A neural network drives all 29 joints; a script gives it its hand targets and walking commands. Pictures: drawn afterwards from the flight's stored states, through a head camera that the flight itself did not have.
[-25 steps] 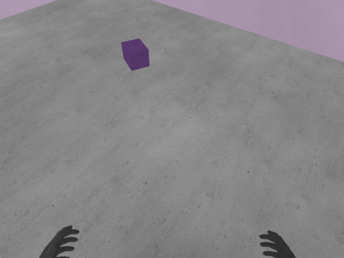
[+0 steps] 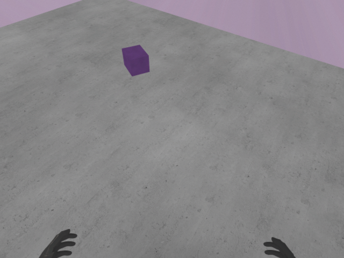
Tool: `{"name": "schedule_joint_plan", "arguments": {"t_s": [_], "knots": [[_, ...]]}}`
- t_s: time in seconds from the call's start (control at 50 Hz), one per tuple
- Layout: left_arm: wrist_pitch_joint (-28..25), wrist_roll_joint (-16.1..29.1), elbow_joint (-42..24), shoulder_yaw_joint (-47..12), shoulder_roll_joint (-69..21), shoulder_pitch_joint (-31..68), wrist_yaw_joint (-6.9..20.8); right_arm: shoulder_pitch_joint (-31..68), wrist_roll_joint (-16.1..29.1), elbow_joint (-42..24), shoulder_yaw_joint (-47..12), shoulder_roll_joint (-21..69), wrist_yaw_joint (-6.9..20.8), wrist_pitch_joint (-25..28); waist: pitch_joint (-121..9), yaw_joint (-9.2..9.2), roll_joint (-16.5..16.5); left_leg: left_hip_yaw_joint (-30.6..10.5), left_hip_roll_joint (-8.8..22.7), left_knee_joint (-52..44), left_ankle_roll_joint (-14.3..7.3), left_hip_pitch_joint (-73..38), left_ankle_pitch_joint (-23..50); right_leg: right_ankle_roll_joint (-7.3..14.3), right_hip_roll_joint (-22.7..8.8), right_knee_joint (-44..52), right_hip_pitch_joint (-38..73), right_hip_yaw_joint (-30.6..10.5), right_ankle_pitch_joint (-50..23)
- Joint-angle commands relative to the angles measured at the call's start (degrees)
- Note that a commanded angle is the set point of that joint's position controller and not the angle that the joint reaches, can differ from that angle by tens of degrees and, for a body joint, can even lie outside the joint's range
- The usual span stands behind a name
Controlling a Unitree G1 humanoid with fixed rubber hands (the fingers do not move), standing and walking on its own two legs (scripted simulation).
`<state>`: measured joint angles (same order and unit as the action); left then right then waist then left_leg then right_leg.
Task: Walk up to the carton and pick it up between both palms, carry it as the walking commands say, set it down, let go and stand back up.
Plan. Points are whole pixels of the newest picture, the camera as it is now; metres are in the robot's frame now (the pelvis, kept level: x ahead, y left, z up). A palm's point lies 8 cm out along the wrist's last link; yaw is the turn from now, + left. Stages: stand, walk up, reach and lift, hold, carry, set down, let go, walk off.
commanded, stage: stand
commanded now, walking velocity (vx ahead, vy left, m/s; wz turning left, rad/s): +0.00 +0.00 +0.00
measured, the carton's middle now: (135, 60) +1.93 +0.36 -0.66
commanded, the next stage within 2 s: walk up in 0.78 s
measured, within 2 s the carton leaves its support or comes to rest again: neither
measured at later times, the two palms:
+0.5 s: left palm out of the picture +0.12 +0.28 -0.09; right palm out of the picture +0.11 -0.28 -0.09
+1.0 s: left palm out of the picture +0.10 +0.29 -0.09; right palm out of the picture +0.09 -0.28 -0.10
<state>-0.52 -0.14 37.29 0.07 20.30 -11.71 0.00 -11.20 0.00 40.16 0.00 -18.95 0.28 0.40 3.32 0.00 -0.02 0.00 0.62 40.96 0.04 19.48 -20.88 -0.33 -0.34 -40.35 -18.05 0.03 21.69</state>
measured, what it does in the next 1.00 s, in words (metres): stands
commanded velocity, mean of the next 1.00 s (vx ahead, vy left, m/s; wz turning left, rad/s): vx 0.00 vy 0.00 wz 0.00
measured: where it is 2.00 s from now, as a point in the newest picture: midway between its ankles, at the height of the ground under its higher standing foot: (150, 239)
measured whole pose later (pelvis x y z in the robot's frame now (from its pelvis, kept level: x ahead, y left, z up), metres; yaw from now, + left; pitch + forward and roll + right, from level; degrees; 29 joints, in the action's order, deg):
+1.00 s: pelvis -0.02 +0.00 +0.00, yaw +0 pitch -2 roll +0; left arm -0.6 -0.1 42.9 0.1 20.6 -11.8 0.1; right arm -11.2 0.0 46.4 0.0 -19.2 0.6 0.5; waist 3.0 0.0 0.0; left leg 0.0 0.6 40.6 -0.1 19.3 -19.4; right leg -0.3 -0.3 -40.4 -18.1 0.0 20.4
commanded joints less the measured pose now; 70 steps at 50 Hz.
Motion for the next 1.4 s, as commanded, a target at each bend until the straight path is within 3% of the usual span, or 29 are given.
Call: {"name": "schedule_joint_plan", "arguments": {"t_s": [0.0,0.06,0.26,0.3,0.44,0.46,0.64,0.68,0.74,0.78,0.94,0.96,0.98,1.0,1.02,1.04,1.06,1.08,1.12,1.16,1.2,1.22,1.24,1.26,1.28,1.3,1.32,1.34,1.38], "knots": [[-3.1,-0.9,-0.3,4.1,12.3,1.7,-0.5,4.7,-0.7,-1.0,4.4,-12.0,-0.1,2.5,-9.2,-0.26,0.4,-4.8,5.4,-6.6,-4.4,-4.3,14.2,4.3,-4.9,6.4,2.6,-5.7,-13.4],[-2.8,-0.9,-0.2,3.8,10.9,2.3,-0.5,4.0,-1.2,-0.2,4.6,-13.3,-0.3,3.0,-6.8,0.17,-1.3,-5.7,5.4,-7.6,-4.6,-2.2,12.6,4.4,-4.7,6.5,2.2,-5.6,-12.0],[-2.8,-0.5,0.6,3.7,11.1,3.1,-0.5,3.8,-0.7,1.5,4.7,-13.2,-0.3,3.0,-8.4,-0.36,0.9,-4.7,5.2,-7.4,-3.8,-5.5,16.3,4.8,-5.3,6.5,2.5,-5.4,-15.3],[-2.6,-0.4,1.2,3.7,11.5,1.5,-0.6,2.7,-1.0,1.7,4.6,-13.5,-0.2,3.0,-9.0,-0.54,-2.1,-5.2,6.0,-7.2,-4.3,-5.8,18.2,4.3,-4.8,5.6,2.7,-5.5,-17.6],[-2.6,-0.2,2.1,3.8,11.0,2.1,-0.5,4.5,-1.1,2.8,4.5,-13.8,-0.6,2.9,-7.6,1.03,-0.9,-6.0,5.3,-8.2,-4.5,-3.2,15.8,4.0,-4.6,6.0,3.5,-4.8,-13.7],[-2.8,-0.6,2.7,3.9,11.9,1.3,-0.6,4.0,-1.0,2.6,4.8,-13.6,-0.4,2.8,-8.4,-0.48,-1.2,-5.0,5.6,-8.1,-4.3,-5.0,14.2,4.4,-5.0,6.2,2.3,-5.8,-12.6],[-2.5,-0.6,3.0,4.2,12.1,2.6,-0.3,2.6,-0.9,3.8,4.3,-13.7,-0.2,2.6,-6.1,-0.16,0.5,-5.1,5.3,-9.0,-4.0,-3.1,13.1,4.3,-4.5,7.3,2.1,-5.3,-11.8],[-2.5,-0.6,2.9,3.8,11.1,2.4,-0.2,4.0,-1.1,3.9,4.6,-13.9,-0.2,3.3,-6.4,-0.06,-1.9,-6.3,5.4,-9.7,-3.8,-3.5,11.7,4.5,-4.4,7.1,2.3,-5.3,-10.8],[-2.5,-0.4,4.1,3.4,11.3,2.3,0.1,3.9,-0.8,4.9,3.9,-12.5,0.0,2.6,-6.9,-0.19,1.4,-5.5,5.3,-9.7,-3.8,-3.1,9.8,4.1,-4.5,8.1,2.4,-5.3,-9.3],[-2.2,-0.4,4.0,3.7,11.4,3.3,-0.2,3.6,-0.9,4.9,4.2,-13.7,-0.3,2.6,-5.1,-0.64,-1.3,-5.4,4.7,-9.4,-3.5,-4.0,9.1,4.6,-4.9,9.4,-0.3,-7.6,-7.6],[-2.8,-0.6,4.9,3.5,11.0,3.5,0.0,5.2,-1.1,6.1,4.1,-13.1,-0.3,2.7,-4.7,0.10,-0.5,-6.0,5.4,-10.5,-4.0,-3.1,9.2,4.1,-4.8,9.7,0.9,-6.6,-7.2],[-4.4,-1.6,3.2,6.8,18.9,-4.0,1.4,0.5,-1.7,3.2,7.7,-19.6,2.2,3.5,-11.9,0.85,-1.4,-11.1,5.2,-7.7,-7.1,2.1,-19.7,7.3,-5.9,8.8,5.9,-10.1,21.9],[-4.7,-2.3,4.3,8.5,21.6,-5.9,1.8,2.8,-2.3,1.9,8.0,-20.8,3.3,3.6,-7.5,2.55,-1.2,-9.5,1.6,-5.6,-3.9,13.4,-25.9,8.7,-6.0,12.8,9.0,-14.8,36.1],[-5.1,-2.6,5.1,9.6,23.7,-7.2,1.7,6.5,-2.0,0.0,7.7,-19.2,3.9,3.4,-1.0,4.24,4.3,-1.3,-0.2,3.6,-0.6,25.1,-17.4,12.0,-12.7,21.7,13.3,-22.1,43.7],[-5.7,-2.7,5.4,10.4,25.4,-7.5,1.5,8.5,-1.9,-0.6,6.5,-16.9,4.0,3.4,1.3,5.80,13.6,0.3,2.6,18.1,-2.3,34.3,-9.7,16.2,-22.9,27.4,18.2,-34.1,43.3],[-6.6,-2.7,4.6,10.3,24.7,-8.9,1.0,11.7,-2.2,-1.7,6.0,-17.4,4.1,4.1,4.0,7.20,8.7,-3.8,5.9,18.1,-2.4,38.2,-6.5,17.8,-24.5,28.4,20.5,-35.3,36.9],[-7.1,-2.3,5.1,9.5,23.5,-8.7,0.9,11.1,-2.3,-0.8,6.2,-17.5,4.4,4.4,4.1,6.68,3.6,-4.4,6.3,19.3,-1.8,37.8,-3.4,17.2,-23.9,27.3,21.8,-32.6,29.5],[-7.2,-1.8,4.8,9.3,23.5,-8.2,0.9,8.4,-2.2,-0.1,6.1,-18.1,4.4,4.5,2.5,5.26,3.4,-3.5,6.0,17.0,-1.4,33.9,-4.0,15.7,-21.0,26.5,21.3,-27.3,26.2],[-6.9,-1.7,4.4,9.5,24.5,-5.6,1.4,8.4,-1.5,0.5,6.9,-19.1,5.7,4.3,1.5,4.13,5.5,-0.1,5.2,10.9,-0.2,23.9,-1.9,13.8,-18.1,27.6,13.4,-17.7,23.7],[-6.6,-1.7,3.8,9.3,25.0,-3.4,2.0,7.6,-1.0,0.4,7.1,-18.2,6.7,3.7,2.5,2.75,9.9,2.6,4.2,8.1,0.4,17.8,0.4,13.2,-16.0,28.3,6.4,-12.8,23.7],[-6.0,-2.0,1.9,9.5,26.1,3.2,2.6,1.0,-0.3,3.1,7.2,-18.1,7.2,3.3,1.2,-0.94,14.8,6.4,3.4,3.5,1.0,3.3,3.5,11.2,-14.1,26.0,-4.7,-5.4,24.5],[-5.6,-2.0,0.7,9.1,25.5,6.7,2.7,-4.6,0.0,5.0,7.5,-18.1,6.9,3.4,0.8,-4.23,12.9,7.4,2.9,1.9,1.0,-7.4,6.8,10.1,-13.5,22.8,-13.0,-3.7,26.3],[-5.0,-2.4,0.5,8.5,23.2,6.8,2.8,-12.3,0.5,8.4,8.4,-19.5,6.2,3.7,-1.5,-7.03,5.5,6.2,1.4,-1.4,1.0,-17.4,4.8,8.6,-10.6,10.0,-16.7,-0.5,24.1],[-4.7,-2.8,0.8,7.5,19.5,3.5,2.9,-20.9,0.5,11.4,9.5,-22.2,5.0,4.5,-7.2,-9.91,-7.8,3.6,-0.1,-7.2,-0.1,-27.4,-2.5,7.0,-6.0,-11.6,-19.6,3.4,19.1],[-5.4,-1.8,-1.2,5.4,12.3,1.7,2.9,-24.9,-1.1,11.2,10.0,-27.8,3.2,5.3,-9.6,-12.45,-27.2,-22.2,11.2,-18.4,-5.2,-31.0,-23.5,5.1,-0.3,-35.2,-29.3,4.5,15.3],[-5.2,-1.0,-1.5,4.8,15.1,3.6,2.5,-19.8,-1.2,8.9,9.1,-31.2,2.1,6.1,-3.8,-10.13,-16.9,-41.2,16.4,-31.5,-6.8,-23.3,-32.2,4.7,0.3,-39.0,-32.7,-4.5,11.3],[-5.4,-1.1,-0.3,5.3,18.3,3.8,2.7,-12.9,-0.4,7.0,9.1,-30.8,1.9,6.1,-2.4,-6.22,-5.8,-43.3,19.4,-33.7,-7.6,-18.2,-34.2,4.0,-3.2,-37.5,-30.6,-6.2,2.8],[-5.1,-0.4,1.8,5.4,19.9,3.1,3.4,-8.4,-0.4,6.5,9.1,-29.8,2.1,6.6,0.4,-3.67,-3.6,-38.1,18.5,-31.8,-6.8,-11.5,-28.0,3.0,-5.5,-34.2,-26.5,-5.8,-1.4],[-4.9,-1.1,3.4,6.1,19.1,-2.3,3.8,-5.3,-0.3,5.0,7.8,-25.9,2.4,6.5,-3.3,-1.21,-6.3,-27.4,15.4,-27.5,-9.7,-10.5,-18.2,3.0,-5.2,-24.5,-20.0,-3.2,0.9]]}}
